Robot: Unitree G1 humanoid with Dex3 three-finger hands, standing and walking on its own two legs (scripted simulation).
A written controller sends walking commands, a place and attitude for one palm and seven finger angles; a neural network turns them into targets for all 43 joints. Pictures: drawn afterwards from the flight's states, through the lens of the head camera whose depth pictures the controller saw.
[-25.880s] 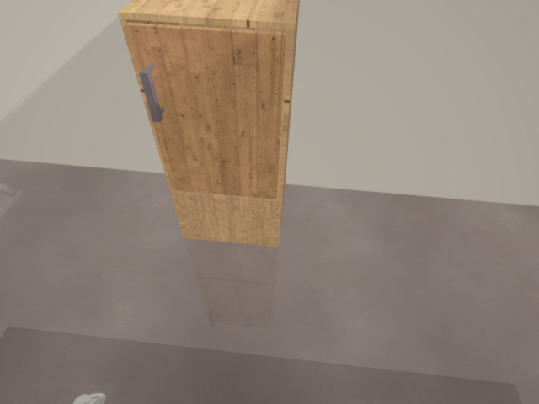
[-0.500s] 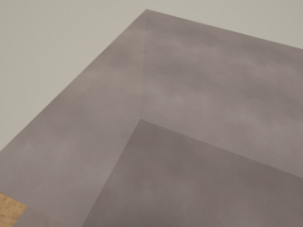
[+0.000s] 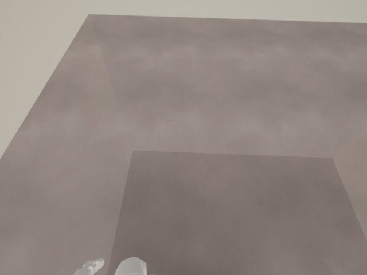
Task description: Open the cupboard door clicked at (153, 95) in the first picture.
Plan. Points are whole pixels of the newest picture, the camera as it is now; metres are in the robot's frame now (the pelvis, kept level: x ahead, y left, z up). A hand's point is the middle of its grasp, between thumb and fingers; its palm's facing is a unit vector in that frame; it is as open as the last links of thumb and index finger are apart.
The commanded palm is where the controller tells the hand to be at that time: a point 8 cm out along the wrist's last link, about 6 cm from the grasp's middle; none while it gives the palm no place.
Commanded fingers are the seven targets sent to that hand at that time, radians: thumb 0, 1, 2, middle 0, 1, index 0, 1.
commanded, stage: walk to a spot facing it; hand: left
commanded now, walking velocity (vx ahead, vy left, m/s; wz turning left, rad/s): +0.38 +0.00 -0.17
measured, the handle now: out of the picture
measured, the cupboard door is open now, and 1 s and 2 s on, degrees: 43 43 43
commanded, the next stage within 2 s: turn to face it in 0.48 s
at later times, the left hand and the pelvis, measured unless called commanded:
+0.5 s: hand (116, 218) +0.28 +0.19 -0.17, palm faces -0.07 -0.98 -0.17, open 7.4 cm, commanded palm none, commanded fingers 0.00 0.90 0.90 -0.20 -0.30 -0.20 -0.30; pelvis +0.25 +0.01 +0.00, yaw -9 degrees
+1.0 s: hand (149, 150) +0.52 +0.12 -0.19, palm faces -0.01 -0.99 -0.17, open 7.2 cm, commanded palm none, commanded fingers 0.00 0.90 0.90 -0.20 -0.30 -0.20 -0.30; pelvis +0.43 -0.06 -0.02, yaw -2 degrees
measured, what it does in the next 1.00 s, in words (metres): walks ahead: left foot, then right foot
